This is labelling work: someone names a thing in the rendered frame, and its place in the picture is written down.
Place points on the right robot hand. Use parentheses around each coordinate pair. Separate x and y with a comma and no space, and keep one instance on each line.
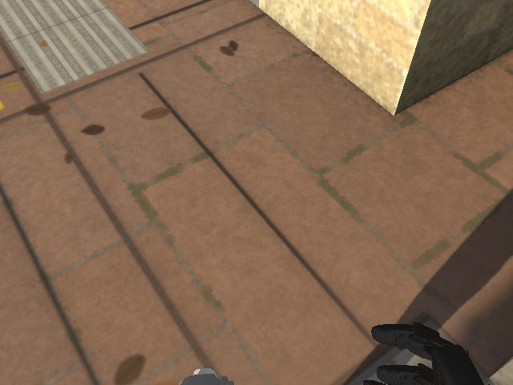
(451,364)

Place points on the robot left shin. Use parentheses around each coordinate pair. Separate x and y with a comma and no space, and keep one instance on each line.
(205,370)

